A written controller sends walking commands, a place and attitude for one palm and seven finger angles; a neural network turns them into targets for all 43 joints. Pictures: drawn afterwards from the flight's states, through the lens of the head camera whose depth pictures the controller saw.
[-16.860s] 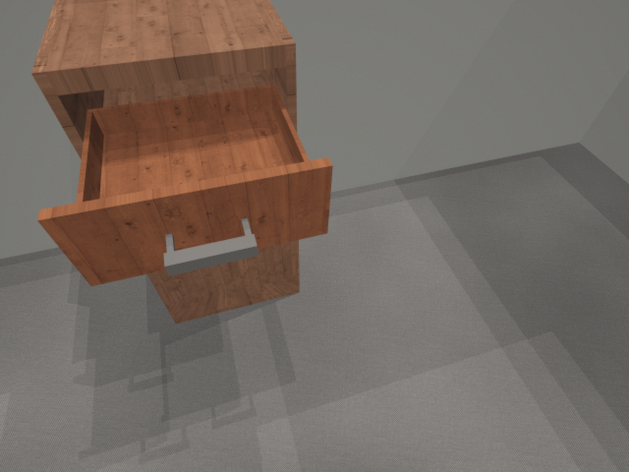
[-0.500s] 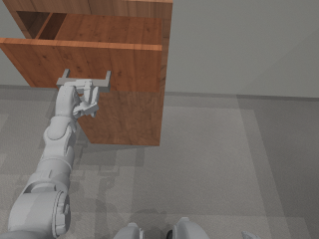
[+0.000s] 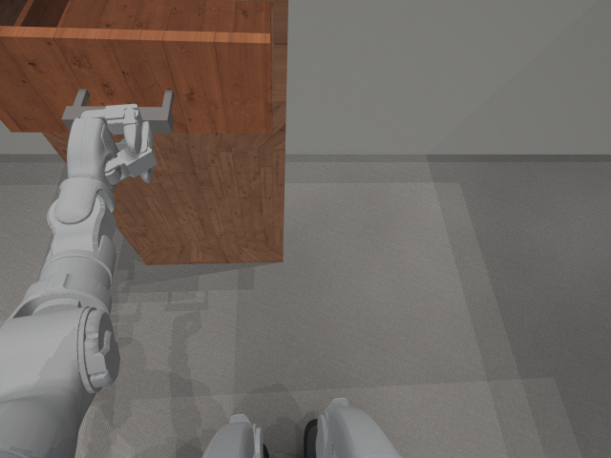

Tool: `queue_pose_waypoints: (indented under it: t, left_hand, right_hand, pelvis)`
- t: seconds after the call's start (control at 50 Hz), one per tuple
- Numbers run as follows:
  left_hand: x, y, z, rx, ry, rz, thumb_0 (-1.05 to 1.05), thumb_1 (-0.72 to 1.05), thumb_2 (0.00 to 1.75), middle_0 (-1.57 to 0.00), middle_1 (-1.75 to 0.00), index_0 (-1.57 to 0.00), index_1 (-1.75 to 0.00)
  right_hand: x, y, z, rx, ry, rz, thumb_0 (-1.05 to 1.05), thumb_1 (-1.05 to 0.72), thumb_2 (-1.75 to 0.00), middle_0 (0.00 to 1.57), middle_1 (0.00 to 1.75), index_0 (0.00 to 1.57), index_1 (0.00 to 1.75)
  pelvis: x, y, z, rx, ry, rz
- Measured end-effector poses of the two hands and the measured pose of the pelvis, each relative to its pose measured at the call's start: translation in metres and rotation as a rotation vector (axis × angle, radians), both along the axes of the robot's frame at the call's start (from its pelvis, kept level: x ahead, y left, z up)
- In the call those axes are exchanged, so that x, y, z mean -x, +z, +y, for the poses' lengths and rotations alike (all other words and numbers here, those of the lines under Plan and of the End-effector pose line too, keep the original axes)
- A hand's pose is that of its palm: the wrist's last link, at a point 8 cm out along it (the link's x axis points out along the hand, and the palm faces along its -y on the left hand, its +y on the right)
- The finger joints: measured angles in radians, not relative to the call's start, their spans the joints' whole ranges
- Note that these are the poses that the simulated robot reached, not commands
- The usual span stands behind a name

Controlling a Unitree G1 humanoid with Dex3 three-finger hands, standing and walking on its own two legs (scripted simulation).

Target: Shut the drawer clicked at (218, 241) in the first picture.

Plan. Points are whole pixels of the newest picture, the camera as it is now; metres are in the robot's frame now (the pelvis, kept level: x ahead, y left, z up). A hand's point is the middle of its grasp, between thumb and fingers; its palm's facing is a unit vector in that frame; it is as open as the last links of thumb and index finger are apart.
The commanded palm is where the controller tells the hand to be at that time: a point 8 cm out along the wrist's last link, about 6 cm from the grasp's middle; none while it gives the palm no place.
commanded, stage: push the drawer shut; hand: left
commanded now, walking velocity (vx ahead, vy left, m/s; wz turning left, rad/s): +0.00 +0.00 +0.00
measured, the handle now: (123, 108) +0.57 +0.21 +0.08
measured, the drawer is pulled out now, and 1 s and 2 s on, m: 0.08 0.00 0.00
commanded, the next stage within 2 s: pull the fist back off the drawer in 1.06 s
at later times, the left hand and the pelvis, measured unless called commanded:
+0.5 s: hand (151, 114) +0.55 +0.17 +0.08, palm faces -0.02 -1.00 -0.04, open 3.1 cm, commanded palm +0.55 +0.21 +0.08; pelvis +0.00 +0.01 -0.01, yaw -1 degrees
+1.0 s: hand (145, 98) +0.58 +0.18 +0.08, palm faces -0.02 -1.00 -0.05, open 3.2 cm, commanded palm +0.61 +0.20 +0.08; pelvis +0.00 +0.02 -0.02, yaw +0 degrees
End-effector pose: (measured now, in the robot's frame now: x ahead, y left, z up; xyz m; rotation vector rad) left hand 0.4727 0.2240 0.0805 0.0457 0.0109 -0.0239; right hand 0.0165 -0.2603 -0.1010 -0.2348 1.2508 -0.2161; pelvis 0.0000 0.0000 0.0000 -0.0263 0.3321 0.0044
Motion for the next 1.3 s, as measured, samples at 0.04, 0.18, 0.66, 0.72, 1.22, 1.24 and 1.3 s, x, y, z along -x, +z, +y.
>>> queue_pose_waypoints:
  t: [0.04, 0.18, 0.66, 0.72, 1.22, 1.24, 1.3]
  left_hand:
    - [-0.004, 0.0, 0.0, 0.0, 0.002, 0.001, -0.03, 0.71, 0.91, -1.4, -1.6, -1.4, -1.6]
    - [-0.019, 0.001, 0.001, 0.0, -0.001, 0.001, -0.02, 0.7, 0.91, -1.4, -1.6, -1.4, -1.6]
    - [-0.081, 0.004, -0.002, 0.007, 0.005, 0.019, 0.01, 0.7, 0.91, -1.4, -1.6, -1.4, -1.6]
    - [-0.084, 0.004, 0.001, 0.006, -0.005, 0.016, 0.01, 0.67, 0.92, -1.4, -1.6, -1.4, -1.6]
    - [-0.091, 0.007, 0.012, -0.003, 0.007, 0.039, 0.02, 0.51, 0.91, -1.4, -1.6, -1.4, -1.6]
    - [-0.091, 0.006, 0.012, -0.002, 0.007, 0.039, 0.01, 0.51, 0.91, -1.4, -1.6, -1.4, -1.6]
    - [-0.091, 0.006, 0.012, -0.002, 0.008, 0.039, 0.01, 0.51, 0.91, -1.4, -1.6, -1.4, -1.6]
  right_hand:
    - [0.004, 0.0, -0.001, 0.003, -0.005, 0.007, 0.01, -0.91, -0.9, 0.2, 0.3, 0.2, 0.3]
    - [0.016, 0.001, -0.001, 0.014, -0.017, 0.038, 0.0, -0.91, -0.9, 0.2, 0.3, 0.2, 0.3]
    - [0.06, 0.007, 0.02, 0.025, -0.064, 0.209, 0.0, -0.91, -0.9, 0.2, 0.3, 0.2, 0.3]
    - [0.064, 0.009, 0.024, 0.024, -0.07, 0.23, 0.0, -0.91, -0.9, 0.2, 0.3, 0.2, 0.3]
    - [0.085, 0.012, 0.028, 0.063, -0.04, 0.26, 0.0, -0.91, -0.9, 0.2, 0.3, 0.2, 0.3]
    - [0.086, 0.012, 0.028, 0.063, -0.038, 0.26, 0.0, -0.91, -0.9, 0.2, 0.3, 0.2, 0.3]
    - [0.088, 0.012, 0.029, 0.062, -0.036, 0.259, 0.0, -0.91, -0.9, 0.2, 0.3, 0.2, 0.3]
  pelvis:
    - [0.001, -0.001, 0.0, 0.002, 0.0, 0.006]
    - [0.002, -0.004, 0.0, 0.008, -0.002, 0.03]
    - [-0.006, -0.011, 0.014, 0.037, 0.001, 0.108]
    - [-0.007, -0.011, 0.016, 0.04, 0.0, 0.115]
    - [0.007, -0.019, 0.021, 0.066, 0.032, 0.145]
    - [0.008, -0.019, 0.021, 0.066, 0.032, 0.146]
    - [0.009, -0.02, 0.021, 0.066, 0.032, 0.147]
